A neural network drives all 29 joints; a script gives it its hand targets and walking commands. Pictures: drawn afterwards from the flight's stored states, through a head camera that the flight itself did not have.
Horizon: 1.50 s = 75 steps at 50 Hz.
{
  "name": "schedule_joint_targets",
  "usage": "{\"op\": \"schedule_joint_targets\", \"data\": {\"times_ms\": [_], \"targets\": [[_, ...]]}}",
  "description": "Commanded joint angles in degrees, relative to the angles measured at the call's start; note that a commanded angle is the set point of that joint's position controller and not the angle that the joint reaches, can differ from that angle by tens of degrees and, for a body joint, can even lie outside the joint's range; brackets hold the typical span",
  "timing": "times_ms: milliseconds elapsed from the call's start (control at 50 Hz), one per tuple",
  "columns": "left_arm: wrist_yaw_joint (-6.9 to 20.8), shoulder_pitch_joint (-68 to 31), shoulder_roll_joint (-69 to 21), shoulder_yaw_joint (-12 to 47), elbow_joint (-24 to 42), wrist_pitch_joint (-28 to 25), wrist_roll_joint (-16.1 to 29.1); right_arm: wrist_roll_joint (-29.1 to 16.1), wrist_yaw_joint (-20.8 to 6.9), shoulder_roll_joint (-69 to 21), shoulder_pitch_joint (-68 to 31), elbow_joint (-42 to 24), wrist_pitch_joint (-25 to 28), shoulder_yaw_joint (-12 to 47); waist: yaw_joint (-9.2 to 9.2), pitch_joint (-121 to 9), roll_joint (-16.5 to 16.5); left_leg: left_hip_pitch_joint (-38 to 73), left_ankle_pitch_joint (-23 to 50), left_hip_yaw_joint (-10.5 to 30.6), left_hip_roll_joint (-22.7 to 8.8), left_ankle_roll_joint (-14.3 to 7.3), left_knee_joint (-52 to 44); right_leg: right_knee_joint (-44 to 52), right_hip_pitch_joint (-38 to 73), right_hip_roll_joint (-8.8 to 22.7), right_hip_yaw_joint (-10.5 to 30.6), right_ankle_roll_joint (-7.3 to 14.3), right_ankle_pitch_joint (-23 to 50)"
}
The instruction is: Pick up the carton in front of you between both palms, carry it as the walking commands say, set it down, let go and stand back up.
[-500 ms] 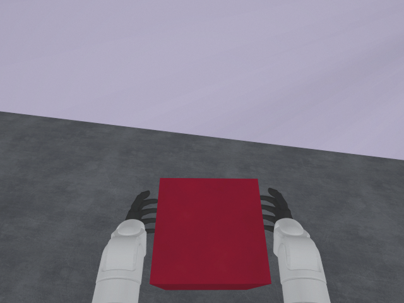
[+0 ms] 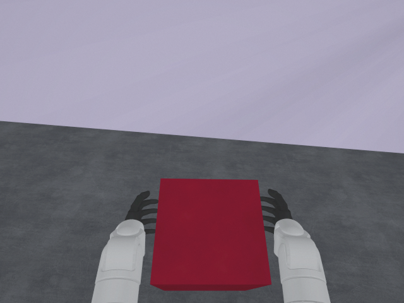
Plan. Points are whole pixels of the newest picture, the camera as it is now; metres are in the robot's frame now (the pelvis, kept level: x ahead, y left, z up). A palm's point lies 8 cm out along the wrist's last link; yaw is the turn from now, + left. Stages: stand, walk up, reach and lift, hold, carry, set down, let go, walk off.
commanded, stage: hold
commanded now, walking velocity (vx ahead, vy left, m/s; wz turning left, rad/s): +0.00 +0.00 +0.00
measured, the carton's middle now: (207, 240) +0.31 +0.00 -0.06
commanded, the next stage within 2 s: set down in 0.16 s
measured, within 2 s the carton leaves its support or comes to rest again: neither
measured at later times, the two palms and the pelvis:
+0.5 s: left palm (139, 215) +0.32 +0.15 +0.01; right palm (274, 219) +0.31 -0.14 +0.03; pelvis -0.02 +0.02 -0.02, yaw -3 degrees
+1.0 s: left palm (150, 242) +0.37 +0.16 -0.20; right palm (250, 248) +0.35 -0.13 -0.19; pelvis -0.04 +0.02 -0.12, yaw -4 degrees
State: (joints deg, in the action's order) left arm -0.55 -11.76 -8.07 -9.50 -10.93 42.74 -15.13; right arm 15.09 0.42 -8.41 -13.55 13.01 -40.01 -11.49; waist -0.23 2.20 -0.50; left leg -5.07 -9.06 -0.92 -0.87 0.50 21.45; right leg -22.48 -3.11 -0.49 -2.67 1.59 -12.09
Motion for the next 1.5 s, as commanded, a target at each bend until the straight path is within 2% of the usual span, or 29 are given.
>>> {"op": "schedule_joint_targets", "data": {"times_ms": [0,160,220,300,360,440,520,600,700,780,840,940,1000,1220,1480], "targets": [[13.10,-26.43,-50.67,26.24,3.10,-3.32,12.69,-12.98,-13.78,-52.83,-22.84,0.33,0.71,27.69,1.05,-10.33,-0.65,3.67,1.68,5.64,5.55,-2.29,-1.99,4.59,-0.49,-2.12,8.57,-0.86,4.89],[14.51,-30.96,-53.26,25.06,-1.14,-3.02,12.64,-12.17,-15.26,-54.08,-26.25,4.22,0.47,25.57,0.17,-9.32,0.47,4.05,-2.66,5.67,4.81,-2.01,-2.51,4.78,-2.85,-2.41,8.00,-0.42,-0.55],[14.79,-35.43,-54.33,23.20,-4.29,-3.38,12.10,-10.96,-16.00,-53.43,-30.93,7.10,1.21,23.30,-0.11,-8.08,0.91,3.46,-6.49,5.74,4.51,-1.87,-2.32,4.23,-4.75,-2.71,7.55,0.20,-5.15],[15.47,-43.40,-55.35,17.25,-13.83,-5.74,9.58,-7.45,-17.09,-52.76,-39.56,15.38,4.15,16.78,-0.53,-6.64,1.29,1.02,-14.52,6.43,3.79,-1.87,-1.38,1.73,-7.89,-2.78,7.11,0.60,-10.99],[14.64,-47.97,-52.62,9.90,-21.37,-8.44,5.16,-2.93,-16.41,-50.40,-44.43,22.04,6.94,9.01,-0.57,-5.13,1.31,-2.11,-17.86,6.96,3.44,-1.99,0.28,-1.27,-11.09,-3.15,6.68,0.84,-12.43],[12.09,-48.15,-45.19,-0.19,-26.81,-12.39,-1.48,3.68,-13.55,-45.16,-44.15,27.29,10.12,-1.04,-0.13,-4.01,0.87,-7.17,-14.69,6.41,3.96,-2.21,4.00,-5.05,-16.43,-3.67,6.48,0.94,-10.68],[10.83,-44.45,-37.37,-5.21,-27.96,-18.20,-5.21,6.77,-11.34,-40.16,-40.14,28.08,15.24,-5.36,0.71,-8.01,0.36,-14.17,-5.20,5.02,4.88,-2.25,9.78,-9.60,-22.74,-4.38,6.28,0.03,-4.10],[10.97,-43.90,-37.20,-1.42,-27.41,-25.89,-4.19,5.46,-10.31,-41.25,-39.40,26.74,22.77,-2.11,0.45,-17.40,0.48,-18.80,4.52,4.92,6.13,-1.87,15.84,-14.59,-29.20,-5.53,6.50,-1.10,3.63],[11.61,-48.39,-43.08,10.33,-25.77,-34.85,0.78,0.31,-9.51,-47.35,-43.07,25.11,31.75,9.54,-0.46,-37.04,1.18,-23.95,13.46,5.50,7.02,-1.23,25.72,-24.00,-36.51,-6.85,6.43,-2.22,11.02],[11.85,-51.19,-45.89,18.66,-22.16,-37.24,4.29,-3.88,-8.65,-51.14,-45.10,21.27,34.43,18.92,0.14,-55.78,1.75,-27.34,19.72,5.38,7.33,-0.66,33.26,-31.39,-42.12,-7.57,6.11,-3.15,16.19],[12.19,-51.33,-46.16,21.58,-20.92,-36.30,5.62,-5.66,-8.40,-52.12,-45.50,19.56,33.51,22.40,0.81,-61.98,2.03,-32.16,18.23,4.80,7.62,-0.04,37.11,-35.14,-47.48,-8.10,5.69,-3.55,14.50],[13.50,-52.48,-45.19,20.55,-23.81,-32.78,5.74,-5.83,-8.61,-52.99,-47.10,21.56,29.71,21.59,1.57,-57.37,1.70,-45.47,4.97,3.45,8.02,-0.06,40.92,-39.57,-57.50,-8.27,4.99,-3.81,3.31],[13.98,-54.25,-44.43,18.62,-26.31,-31.17,5.79,-5.36,-8.43,-52.94,-48.99,23.44,28.09,19.59,1.69,-55.14,1.44,-51.42,0.97,2.94,8.19,-0.26,43.38,-42.16,-62.61,-8.39,4.61,-3.82,-0.53],[12.91,-63.23,-40.62,14.82,-31.19,-31.84,7.28,-6.24,-5.05,-51.27,-57.89,26.46,28.86,16.01,1.76,-60.12,1.44,-63.99,-1.14,2.10,9.06,0.03,54.94,-54.04,-75.66,-9.84,3.06,-4.46,-3.06],[11.39,-74.49,-35.71,15.15,-32.59,-32.14,9.77,-8.87,-2.25,-48.43,-69.52,27.47,29.34,14.40,2.86,-65.19,2.42,-71.93,-4.77,0.87,9.02,0.67,66.77,-67.14,-86.41,-11.38,0.51,-4.63,-7.71]]}}
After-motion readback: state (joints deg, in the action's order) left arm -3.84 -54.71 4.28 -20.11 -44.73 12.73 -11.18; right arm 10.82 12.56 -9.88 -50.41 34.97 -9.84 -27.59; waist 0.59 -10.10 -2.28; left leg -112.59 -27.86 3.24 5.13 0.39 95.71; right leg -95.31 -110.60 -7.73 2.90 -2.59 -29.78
